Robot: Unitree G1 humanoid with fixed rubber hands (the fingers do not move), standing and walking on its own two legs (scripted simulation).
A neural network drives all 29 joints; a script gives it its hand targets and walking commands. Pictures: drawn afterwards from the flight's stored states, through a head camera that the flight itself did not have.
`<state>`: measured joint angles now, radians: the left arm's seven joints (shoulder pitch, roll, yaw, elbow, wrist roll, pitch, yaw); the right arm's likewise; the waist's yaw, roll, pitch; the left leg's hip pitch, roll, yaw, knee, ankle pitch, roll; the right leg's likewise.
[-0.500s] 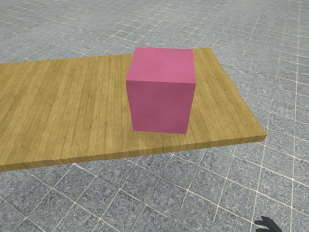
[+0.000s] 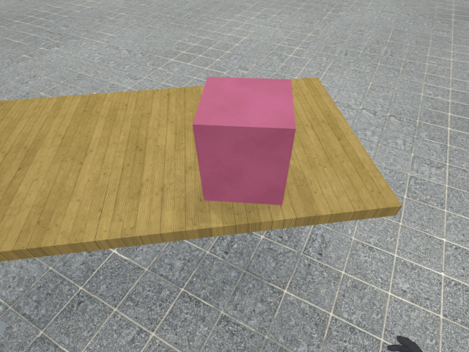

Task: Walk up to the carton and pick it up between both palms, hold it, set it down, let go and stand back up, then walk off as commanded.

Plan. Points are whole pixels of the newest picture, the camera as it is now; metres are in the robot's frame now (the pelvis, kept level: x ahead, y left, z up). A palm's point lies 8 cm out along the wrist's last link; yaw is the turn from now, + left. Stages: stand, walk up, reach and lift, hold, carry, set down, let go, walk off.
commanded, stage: stand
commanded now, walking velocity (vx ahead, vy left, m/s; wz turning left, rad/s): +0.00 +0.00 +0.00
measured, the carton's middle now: (245, 142) +0.62 -0.04 +0.00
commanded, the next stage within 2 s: none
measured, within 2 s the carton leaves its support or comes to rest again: neither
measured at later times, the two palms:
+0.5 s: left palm out of the picture +0.09 +0.31 -0.09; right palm out of the picture +0.10 -0.30 -0.10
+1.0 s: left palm out of the picture +0.09 +0.31 -0.09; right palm out of the picture +0.10 -0.30 -0.10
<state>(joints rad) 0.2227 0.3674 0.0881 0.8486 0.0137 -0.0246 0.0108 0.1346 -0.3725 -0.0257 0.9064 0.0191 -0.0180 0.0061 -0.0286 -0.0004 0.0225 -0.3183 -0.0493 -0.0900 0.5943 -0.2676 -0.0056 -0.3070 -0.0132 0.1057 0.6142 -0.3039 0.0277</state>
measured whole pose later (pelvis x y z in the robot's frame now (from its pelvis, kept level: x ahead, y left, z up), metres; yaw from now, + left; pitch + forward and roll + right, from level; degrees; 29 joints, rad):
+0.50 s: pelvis +0.00 +0.00 +0.00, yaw +0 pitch +0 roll +1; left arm 0.22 0.37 0.09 0.88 0.01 -0.02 0.01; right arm 0.13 -0.37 -0.02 0.92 0.02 -0.02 0.01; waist -0.03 0.00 0.01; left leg -0.31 -0.05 -0.09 0.55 -0.24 -0.01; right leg -0.31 -0.02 0.11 0.58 -0.28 0.03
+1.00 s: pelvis +0.00 +0.00 +0.00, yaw +0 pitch +0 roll +1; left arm 0.22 0.37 0.09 0.90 0.01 -0.02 0.01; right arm 0.13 -0.37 -0.01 0.95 0.02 -0.02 0.01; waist -0.03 0.00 0.00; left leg -0.31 -0.05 -0.09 0.54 -0.23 -0.01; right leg -0.31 -0.02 0.11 0.57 -0.27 0.03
